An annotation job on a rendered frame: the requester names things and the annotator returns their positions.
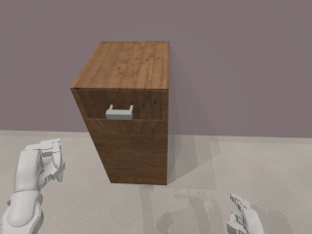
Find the robot left forearm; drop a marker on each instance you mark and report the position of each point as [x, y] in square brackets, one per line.
[24, 214]

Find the handle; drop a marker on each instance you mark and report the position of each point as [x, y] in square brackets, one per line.
[119, 114]

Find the left robot hand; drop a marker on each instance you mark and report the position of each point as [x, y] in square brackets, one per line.
[30, 165]

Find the right robot hand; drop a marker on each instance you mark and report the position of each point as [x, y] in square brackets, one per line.
[248, 222]

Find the cabinet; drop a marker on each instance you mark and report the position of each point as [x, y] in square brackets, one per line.
[131, 151]

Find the drawer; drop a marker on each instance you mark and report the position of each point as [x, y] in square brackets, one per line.
[147, 105]

